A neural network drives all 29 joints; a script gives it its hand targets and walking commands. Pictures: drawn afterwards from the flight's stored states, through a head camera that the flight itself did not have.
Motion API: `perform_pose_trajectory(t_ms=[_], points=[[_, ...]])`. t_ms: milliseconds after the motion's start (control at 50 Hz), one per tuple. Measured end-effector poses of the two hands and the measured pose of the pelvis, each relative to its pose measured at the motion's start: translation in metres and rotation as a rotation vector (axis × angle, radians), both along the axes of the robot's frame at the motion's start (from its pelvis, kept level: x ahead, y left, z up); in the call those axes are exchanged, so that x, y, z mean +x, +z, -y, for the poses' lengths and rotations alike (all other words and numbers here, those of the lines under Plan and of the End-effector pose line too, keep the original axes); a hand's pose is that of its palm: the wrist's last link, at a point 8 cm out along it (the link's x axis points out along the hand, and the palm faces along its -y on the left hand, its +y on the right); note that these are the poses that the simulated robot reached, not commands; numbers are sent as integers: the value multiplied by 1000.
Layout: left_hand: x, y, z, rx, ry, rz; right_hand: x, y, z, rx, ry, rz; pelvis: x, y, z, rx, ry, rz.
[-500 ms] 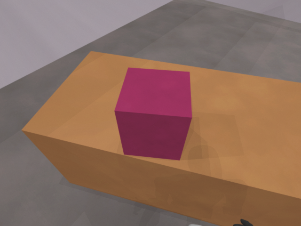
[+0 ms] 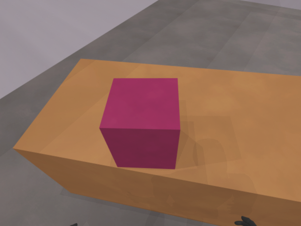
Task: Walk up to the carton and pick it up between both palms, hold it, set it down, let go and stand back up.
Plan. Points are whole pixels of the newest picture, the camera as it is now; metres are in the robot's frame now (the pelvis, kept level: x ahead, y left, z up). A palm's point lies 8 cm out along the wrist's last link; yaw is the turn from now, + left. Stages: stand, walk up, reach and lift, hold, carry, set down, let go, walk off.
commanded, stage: walk up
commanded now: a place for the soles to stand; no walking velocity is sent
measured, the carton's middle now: (145, 125) +0.43 +0.05 -0.03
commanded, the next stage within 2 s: reach and lift in 1.64 s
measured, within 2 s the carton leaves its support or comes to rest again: neither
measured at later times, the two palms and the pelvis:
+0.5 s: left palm out of the picture +0.08 +0.27 -0.10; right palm out of the picture +0.08 -0.25 -0.10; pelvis -0.01 +0.01 +0.00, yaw -2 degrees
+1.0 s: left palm out of the picture +0.11 +0.30 -0.10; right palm out of the picture +0.06 -0.23 -0.10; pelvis +0.00 +0.05 +0.00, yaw -6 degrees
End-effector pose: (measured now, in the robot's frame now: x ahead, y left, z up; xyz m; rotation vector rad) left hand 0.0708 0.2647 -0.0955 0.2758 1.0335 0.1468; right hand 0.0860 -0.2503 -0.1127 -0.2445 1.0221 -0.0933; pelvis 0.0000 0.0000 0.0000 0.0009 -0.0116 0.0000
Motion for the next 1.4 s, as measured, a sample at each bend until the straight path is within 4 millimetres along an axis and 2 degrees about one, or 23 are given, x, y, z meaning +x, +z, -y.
perform_pose_trajectory(t_ms=[120, 220, 600, 740, 860, 1040, 1180, 1400], points=[[19, -5, 3, -27, -19, 33, 11, 12, 7, -38, -8, 33, 4, -1, -1, -1, -8, 6], [23, -8, 3, -39, -32, 38, 14, 17, 8, -51, -14, 52, 4, -1, -4, -2, -14, 10], [5, -4, -10, 3, -49, 9, -16, 8, 1, -32, -31, 18, -10, -1, -12, -2, -38, 18], [-4, 0, -36, 49, -47, -18, -32, 4, -8, -33, -48, -30, -9, -1, -28, 2, -51, 6], [11, -3, -45, 38, -78, 0, -38, 6, -18, -36, -80, -39, -7, -2, -39, 1, -72, 8], [39, -6, -39, 20, -122, 44, -24, 10, -22, -46, -107, 6, 0, -6, -47, -1, -104, 11], [50, -4, -42, 46, -147, 46, -21, 4, -21, -39, -119, 15, 0, -9, -49, -1, -128, 12], [65, 0, -45, 64, -179, 73, -29, 1, -18, -41, -152, 24, -2, -13, -52, 5, -162, 16]])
